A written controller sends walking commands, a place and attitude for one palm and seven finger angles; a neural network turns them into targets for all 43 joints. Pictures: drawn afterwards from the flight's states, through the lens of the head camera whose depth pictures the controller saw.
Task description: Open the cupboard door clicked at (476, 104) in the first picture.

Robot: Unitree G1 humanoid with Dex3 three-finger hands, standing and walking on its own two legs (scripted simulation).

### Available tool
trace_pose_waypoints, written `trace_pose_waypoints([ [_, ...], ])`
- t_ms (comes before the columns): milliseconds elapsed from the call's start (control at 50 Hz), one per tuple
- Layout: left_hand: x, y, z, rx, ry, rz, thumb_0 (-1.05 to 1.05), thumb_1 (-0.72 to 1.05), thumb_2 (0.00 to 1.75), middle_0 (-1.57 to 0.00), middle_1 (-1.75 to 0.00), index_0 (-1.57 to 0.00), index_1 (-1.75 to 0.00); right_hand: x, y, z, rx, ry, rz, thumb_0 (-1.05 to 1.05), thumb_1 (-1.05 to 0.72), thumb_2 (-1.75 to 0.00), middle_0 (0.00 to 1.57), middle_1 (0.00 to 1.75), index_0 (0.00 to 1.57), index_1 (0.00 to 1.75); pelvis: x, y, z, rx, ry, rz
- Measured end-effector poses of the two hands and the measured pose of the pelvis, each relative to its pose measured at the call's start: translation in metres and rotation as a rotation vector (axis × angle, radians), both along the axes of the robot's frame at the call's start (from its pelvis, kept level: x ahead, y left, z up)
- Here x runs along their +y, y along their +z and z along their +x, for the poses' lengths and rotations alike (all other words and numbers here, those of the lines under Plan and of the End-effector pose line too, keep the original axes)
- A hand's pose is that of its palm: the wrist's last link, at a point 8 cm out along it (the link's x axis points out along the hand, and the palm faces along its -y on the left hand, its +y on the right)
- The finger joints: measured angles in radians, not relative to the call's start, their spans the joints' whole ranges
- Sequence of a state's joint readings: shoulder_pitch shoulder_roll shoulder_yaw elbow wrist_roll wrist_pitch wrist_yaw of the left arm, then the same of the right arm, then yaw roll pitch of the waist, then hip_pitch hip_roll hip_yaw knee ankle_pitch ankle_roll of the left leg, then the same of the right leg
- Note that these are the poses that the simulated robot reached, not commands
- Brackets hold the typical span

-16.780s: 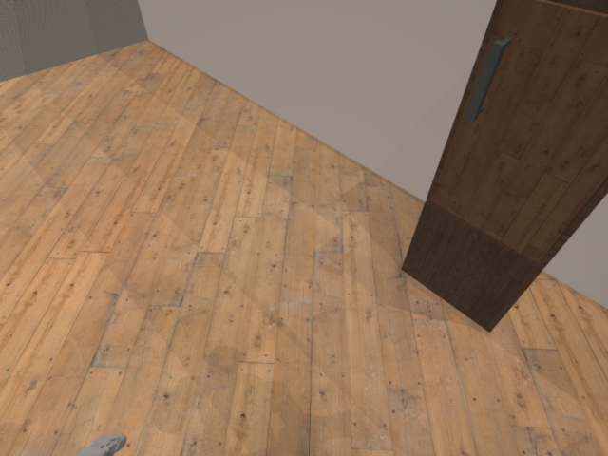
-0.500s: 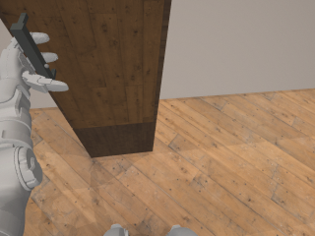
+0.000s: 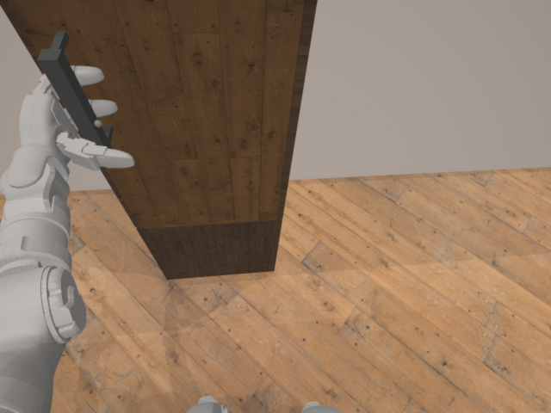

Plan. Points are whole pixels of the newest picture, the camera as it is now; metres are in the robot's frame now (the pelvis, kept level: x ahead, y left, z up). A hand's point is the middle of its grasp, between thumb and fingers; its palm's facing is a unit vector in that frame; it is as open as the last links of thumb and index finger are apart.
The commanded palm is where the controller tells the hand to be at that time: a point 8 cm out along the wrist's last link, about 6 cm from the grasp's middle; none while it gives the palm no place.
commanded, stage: close the thumb around the handle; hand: left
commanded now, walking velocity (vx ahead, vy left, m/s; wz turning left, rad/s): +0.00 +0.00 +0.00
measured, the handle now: (85, 102) +0.54 +0.24 +0.12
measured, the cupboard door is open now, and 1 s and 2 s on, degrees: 0 0 50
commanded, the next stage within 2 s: pull the door open along its arc in 0.72 s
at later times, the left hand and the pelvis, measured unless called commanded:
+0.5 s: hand (92, 128) +0.49 +0.22 +0.12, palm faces +0.04 -1.00 +0.01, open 7.9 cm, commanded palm +0.46 +0.27 +0.12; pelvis -0.01 +0.00 +0.00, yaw +0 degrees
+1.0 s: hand (94, 128) +0.48 +0.22 +0.12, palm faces +0.04 -1.00 +0.01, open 5.7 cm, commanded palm +0.44 +0.27 +0.12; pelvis -0.01 +0.01 +0.00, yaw -1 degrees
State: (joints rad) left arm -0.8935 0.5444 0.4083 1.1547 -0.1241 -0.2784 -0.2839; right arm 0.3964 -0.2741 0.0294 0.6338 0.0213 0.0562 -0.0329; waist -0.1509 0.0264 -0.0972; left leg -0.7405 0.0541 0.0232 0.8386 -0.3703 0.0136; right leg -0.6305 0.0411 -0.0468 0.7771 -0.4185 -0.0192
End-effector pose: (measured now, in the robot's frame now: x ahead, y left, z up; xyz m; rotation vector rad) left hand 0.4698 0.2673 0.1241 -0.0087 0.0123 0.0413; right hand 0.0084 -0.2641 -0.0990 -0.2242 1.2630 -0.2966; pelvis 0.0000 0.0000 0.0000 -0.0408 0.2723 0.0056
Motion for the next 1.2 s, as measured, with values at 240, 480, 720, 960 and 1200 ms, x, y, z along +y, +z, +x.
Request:
trace_pose_waypoints([
  [240, 0.002, 0.0, -0.007, 0.009, 0.0, -0.001, -0.01, -0.29, 0.4, -0.3, -1.22, -0.32, -1.22, 0.005, -0.001, 0.0, -0.006, 0.001, 0.008, 0.01, -0.9, -0.9, 0.2, 0.3, 0.2, 0.3, 0.003, 0.0, -0.003, -0.018, 0.004, -0.002],
  [480, 0.006, -0.001, -0.008, 0.008, -0.003, -0.001, 0.0, 0.32, 0.65, -0.35, -1.29, -0.36, -1.29, 0.003, 0.001, -0.018, 0.012, -0.011, -0.015, 0.01, -0.9, -0.9, 0.2, 0.3, 0.2, 0.3, 0.005, -0.001, -0.01, -0.012, 0.002, -0.005],
  [720, 0.004, 0.0, -0.006, 0.0, 0.0, -0.001, 0.0, 0.72, 0.82, -0.37, -1.34, -0.39, -1.34, 0.007, 0.0, -0.032, 0.038, -0.022, -0.014, 0.01, -0.9, -0.9, 0.2, 0.3, 0.2, 0.3, 0.007, -0.002, -0.013, -0.007, 0.002, -0.008],
  [960, 0.004, 0.0, -0.007, -0.001, 0.001, -0.001, 0.0, 0.73, 0.82, -0.35, -1.35, -0.38, -1.35, 0.008, 0.0, -0.027, 0.014, -0.027, -0.005, 0.01, -0.9, -0.9, 0.21, 0.3, 0.2, 0.3, 0.006, -0.001, -0.011, -0.008, -0.008, -0.005],
  [1200, -0.002, -0.002, -0.04, -0.03, -0.031, -0.004, 0.0, 0.72, 0.75, -0.35, -1.35, -0.35, -1.35, 0.008, 0.006, 0.018, -0.108, -0.025, 0.03, 0.01, -0.9, -0.9, 0.2, 0.3, 0.2, 0.3, 0.006, 0.007, 0.006, -0.05, -0.033, 0.009],
])
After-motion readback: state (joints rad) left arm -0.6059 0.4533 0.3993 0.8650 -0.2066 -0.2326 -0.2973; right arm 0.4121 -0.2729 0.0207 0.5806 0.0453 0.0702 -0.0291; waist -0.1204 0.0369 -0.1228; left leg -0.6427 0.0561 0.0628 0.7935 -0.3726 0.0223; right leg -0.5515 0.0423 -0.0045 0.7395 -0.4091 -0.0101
